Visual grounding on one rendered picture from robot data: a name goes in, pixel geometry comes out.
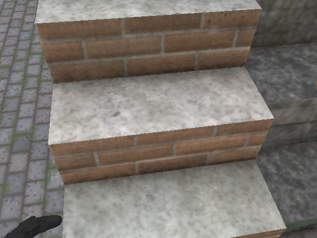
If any robot left hand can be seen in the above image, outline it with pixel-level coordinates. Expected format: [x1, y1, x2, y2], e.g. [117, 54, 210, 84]
[4, 215, 62, 238]

